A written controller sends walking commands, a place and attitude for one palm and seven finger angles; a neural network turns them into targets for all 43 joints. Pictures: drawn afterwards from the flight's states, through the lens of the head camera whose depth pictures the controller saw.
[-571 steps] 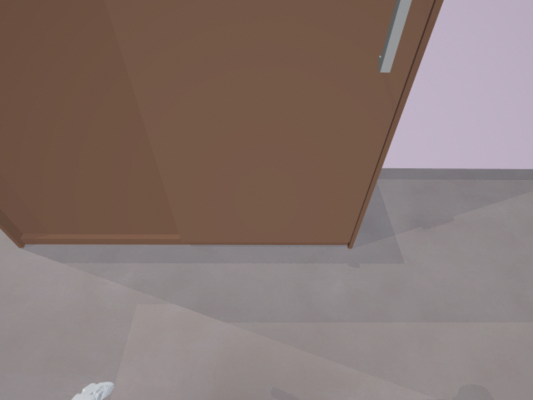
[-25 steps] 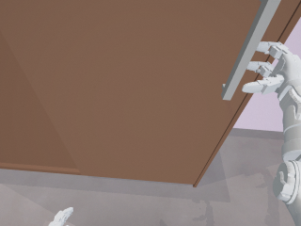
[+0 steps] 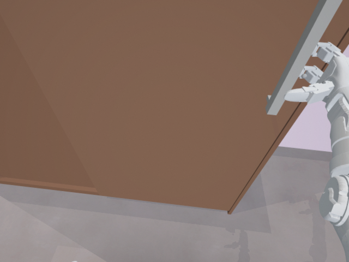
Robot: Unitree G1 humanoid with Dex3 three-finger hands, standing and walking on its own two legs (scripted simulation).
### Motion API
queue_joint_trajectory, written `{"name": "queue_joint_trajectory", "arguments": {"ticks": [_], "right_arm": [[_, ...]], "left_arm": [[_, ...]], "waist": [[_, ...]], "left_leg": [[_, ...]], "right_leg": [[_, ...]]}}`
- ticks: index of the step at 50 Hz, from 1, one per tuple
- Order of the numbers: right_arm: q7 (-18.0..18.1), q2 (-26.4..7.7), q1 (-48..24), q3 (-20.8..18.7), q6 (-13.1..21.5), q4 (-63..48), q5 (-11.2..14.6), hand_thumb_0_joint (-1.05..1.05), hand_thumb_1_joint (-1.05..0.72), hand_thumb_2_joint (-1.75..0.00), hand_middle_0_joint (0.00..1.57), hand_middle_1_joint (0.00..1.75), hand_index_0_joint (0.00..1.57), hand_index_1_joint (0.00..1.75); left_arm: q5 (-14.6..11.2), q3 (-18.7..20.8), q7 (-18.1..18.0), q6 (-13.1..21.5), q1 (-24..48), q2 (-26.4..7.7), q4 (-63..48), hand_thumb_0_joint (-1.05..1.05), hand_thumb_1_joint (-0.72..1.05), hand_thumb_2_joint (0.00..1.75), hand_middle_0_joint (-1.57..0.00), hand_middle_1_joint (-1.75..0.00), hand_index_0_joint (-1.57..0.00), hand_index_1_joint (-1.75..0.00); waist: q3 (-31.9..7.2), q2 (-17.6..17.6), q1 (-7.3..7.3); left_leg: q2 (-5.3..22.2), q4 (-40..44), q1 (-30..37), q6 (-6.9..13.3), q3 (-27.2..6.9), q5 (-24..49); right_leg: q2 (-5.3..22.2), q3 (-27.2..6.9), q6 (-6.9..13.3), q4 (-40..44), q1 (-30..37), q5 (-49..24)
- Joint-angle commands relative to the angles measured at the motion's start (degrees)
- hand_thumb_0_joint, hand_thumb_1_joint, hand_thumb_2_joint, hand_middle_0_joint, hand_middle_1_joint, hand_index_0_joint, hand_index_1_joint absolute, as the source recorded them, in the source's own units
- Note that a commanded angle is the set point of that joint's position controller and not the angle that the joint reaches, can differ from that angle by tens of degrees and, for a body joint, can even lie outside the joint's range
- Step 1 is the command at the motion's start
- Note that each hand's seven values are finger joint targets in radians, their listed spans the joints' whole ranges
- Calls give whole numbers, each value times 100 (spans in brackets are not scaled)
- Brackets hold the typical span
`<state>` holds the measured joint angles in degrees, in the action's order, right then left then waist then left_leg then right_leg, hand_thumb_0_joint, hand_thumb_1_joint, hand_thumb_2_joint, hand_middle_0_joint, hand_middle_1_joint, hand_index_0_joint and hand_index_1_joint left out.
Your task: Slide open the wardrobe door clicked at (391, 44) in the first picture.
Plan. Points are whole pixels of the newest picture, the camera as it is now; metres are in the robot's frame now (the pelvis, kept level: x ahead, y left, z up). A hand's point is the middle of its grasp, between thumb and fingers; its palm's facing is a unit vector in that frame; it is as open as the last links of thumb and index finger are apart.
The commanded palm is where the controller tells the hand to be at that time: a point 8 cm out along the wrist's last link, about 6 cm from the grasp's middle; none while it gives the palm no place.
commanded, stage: slide the fingers in behind the handle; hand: right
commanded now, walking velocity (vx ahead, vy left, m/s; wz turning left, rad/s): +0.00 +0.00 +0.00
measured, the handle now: (293, 60) +0.51 -0.18 +0.24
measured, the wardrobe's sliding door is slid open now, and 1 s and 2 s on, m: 0.00 0.00 0.00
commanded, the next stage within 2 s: grip the handle and tug to test in 1.64 s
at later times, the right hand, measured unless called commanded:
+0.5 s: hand (295, 78) +0.46 -0.18 +0.22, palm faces +0.01 +1.00 -0.02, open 13.9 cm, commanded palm +0.44 -0.23 +0.23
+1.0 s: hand (287, 77) +0.46 -0.17 +0.22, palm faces +0.01 +1.00 -0.01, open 13.9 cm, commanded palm +0.43 -0.22 +0.23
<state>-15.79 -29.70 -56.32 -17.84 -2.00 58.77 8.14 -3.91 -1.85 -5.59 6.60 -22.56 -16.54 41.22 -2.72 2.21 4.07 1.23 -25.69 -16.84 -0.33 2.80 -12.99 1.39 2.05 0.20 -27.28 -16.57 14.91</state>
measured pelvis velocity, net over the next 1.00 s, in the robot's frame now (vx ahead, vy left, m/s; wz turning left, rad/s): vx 0.01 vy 0.00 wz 0.01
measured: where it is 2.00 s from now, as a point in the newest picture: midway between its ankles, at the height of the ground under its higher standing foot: outside the picture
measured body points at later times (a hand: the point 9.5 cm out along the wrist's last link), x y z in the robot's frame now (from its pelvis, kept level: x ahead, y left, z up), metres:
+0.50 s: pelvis +0.01 +0.00 +0.00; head +0.02 +0.01 +0.45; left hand +0.11 +0.26 -0.11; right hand +0.46 -0.24 +0.23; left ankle +0.00 +0.12 -0.74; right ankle -0.01 -0.12 -0.74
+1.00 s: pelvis +0.01 +0.00 +0.00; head +0.01 +0.01 +0.45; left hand +0.10 +0.26 -0.11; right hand +0.45 -0.22 +0.23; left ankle +0.00 +0.12 -0.74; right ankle -0.01 -0.12 -0.74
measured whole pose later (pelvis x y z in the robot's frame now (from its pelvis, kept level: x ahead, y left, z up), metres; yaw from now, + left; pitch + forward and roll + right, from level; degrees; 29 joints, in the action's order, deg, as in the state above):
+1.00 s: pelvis +0.01 +0.00 +0.00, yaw +1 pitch +2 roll +0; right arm -10.4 -22.7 -50.4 -16.2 -7.8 46.3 8.3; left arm -3.9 -2.2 -5.0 4.1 -18.1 -14.9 38.6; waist -2.8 2.0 2.9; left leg 0.9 -24.9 -14.0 -0.2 2.3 -13.3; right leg 1.6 2.5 0.0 -25.9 -13.2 15.1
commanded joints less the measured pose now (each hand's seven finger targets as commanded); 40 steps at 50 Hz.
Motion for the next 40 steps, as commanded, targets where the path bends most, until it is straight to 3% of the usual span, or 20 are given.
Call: {"name": "queue_joint_trajectory", "arguments": {"ticks": [1,5,7,10,12,16,22,24,26,29,31,33,36,38,40], "right_arm": [[-9,-1275,-2860,-240,349,-1460,183,0,50,-30,30,120,30,120],[11,-1175,-2723,-175,297,-1879,179,0,50,-30,30,120,30,120],[52,-1276,-2555,-308,229,-1940,205,0,50,-30,30,120,30,120],[106,-1196,-2420,-296,146,-2206,210,0,50,-30,30,120,30,120],[152,-1087,-2581,-181,74,-2296,190,0,50,-30,30,120,30,120],[263,-1024,-2613,-169,-30,-2303,189,0,50,-30,30,120,30,120],[307,-898,-2749,-65,-78,-2172,145,0,50,-30,30,120,30,120],[297,-791,-2644,-4,-43,-2239,188,0,50,-30,30,120,30,120],[298,-947,-2657,-159,-66,-2129,184,0,50,-30,30,120,30,120],[287,-694,-2682,59,-56,-2266,192,0,50,-30,30,120,30,120],[294,-637,-2602,56,-68,-2523,201,0,50,-30,30,120,30,120],[313,-395,-2648,203,-128,-2570,240,0,50,-30,30,120,30,120],[392,-511,-2369,21,-232,-2600,254,0,50,-30,30,120,30,120],[458,-352,-2471,150,-321,-2535,230,0,50,-30,30,120,30,120],[567,-864,-2375,-273,-321,-2510,164,0,50,-30,30,120,30,120]], "left_arm": [[-14,282,-37,279,9,-858,-669,0,90,90,-20,-30,-20,-30],[-37,259,-19,274,170,-817,-790,0,90,90,-20,-30,-20,-30],[-36,262,-20,263,199,-819,-809,0,90,90,-20,-30,-20,-30],[-50,250,-10,238,314,-781,-893,0,90,90,-20,-30,-20,-30],[-54,249,-10,229,363,-762,-882,0,90,90,-20,-30,-20,-30],[-47,226,-23,204,434,-745,-889,0,90,90,-20,-30,-20,-30],[-43,216,-38,155,452,-712,-871,0,90,90,-20,-30,-20,-30],[-27,228,-25,148,455,-700,-915,0,90,90,-20,-30,-20,-30],[-31,224,-22,129,453,-715,-882,0,90,90,-20,-30,-20,-30],[-34,238,-20,102,466,-690,-912,0,90,90,-20,-30,-20,-30],[-43,240,6,109,507,-671,-936,0,90,90,-20,-30,-20,-30],[-45,239,18,110,544,-656,-919,0,90,90,-20,-30,-20,-30],[-40,246,27,79,594,-657,-938,0,90,90,-20,-30,-20,-30],[-40,226,32,63,623,-638,-911,0,90,90,-20,-30,-20,-30],[-17,240,21,21,581,-684,-920,0,90,90,-20,-30,-20,-30]], "waist": [[-1740,-130,26],[-1745,140,-27],[-1765,-113,-69],[-1755,18,-123],[-1678,14,-54],[-1573,-54,-58],[-1716,-48,-30],[-1835,-203,-55],[-1810,-184,-70],[-1834,-144,-36],[-1977,79,-90],[-1811,20,-48],[-1827,-151,-148],[-1604,-150,-109],[-1747,-392,-208]], "left_leg": [[-163,217,441,175,-67,1404],[-157,216,499,189,-74,1450],[-167,202,601,183,-61,1559],[-166,193,665,191,-61,1689],[-159,230,582,173,-59,1596],[-161,236,554,181,-54,1567],[-144,192,588,185,-70,1746],[-136,175,715,180,-53,1874],[-141,164,716,176,-82,1976],[-134,143,754,186,-47,2041],[-151,105,720,201,-55,2137],[-163,134,613,194,-31,2057],[-172,133,718,195,-33,2061],[-160,166,632,185,-17,1900],[-159,153,841,191,-35,1931]], "right_leg": [[-35,-255,199,247,961,-1384],[-52,-221,196,254,1020,-1437],[-44,-232,208,266,978,-1513],[-42,-191,206,270,1044,-1660],[-50,-183,205,278,1044,-1531],[-54,-202,207,289,1036,-1514],[-74,-194,202,219,1116,-1667],[-70,-189,214,189,1132,-1795],[-86,-181,222,186,1091,-1809],[-83,-165,221,155,1148,-1943],[-76,-193,199,136,1315,-2129],[-66,-194,190,148,1298,-2064],[-75,-189,209,173,1226,-2040],[-83,-186,201,219,1096,-1835],[-85,-197,222,242,1000,-1853]]}}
